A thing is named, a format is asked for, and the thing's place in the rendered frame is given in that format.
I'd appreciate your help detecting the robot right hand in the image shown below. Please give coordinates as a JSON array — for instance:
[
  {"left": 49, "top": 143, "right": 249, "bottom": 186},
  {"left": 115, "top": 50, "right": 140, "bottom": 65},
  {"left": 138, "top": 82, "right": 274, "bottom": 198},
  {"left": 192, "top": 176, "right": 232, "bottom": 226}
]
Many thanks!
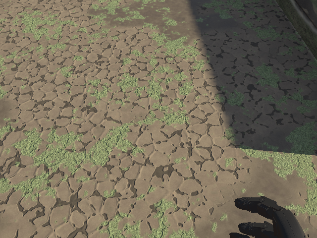
[{"left": 229, "top": 195, "right": 309, "bottom": 238}]

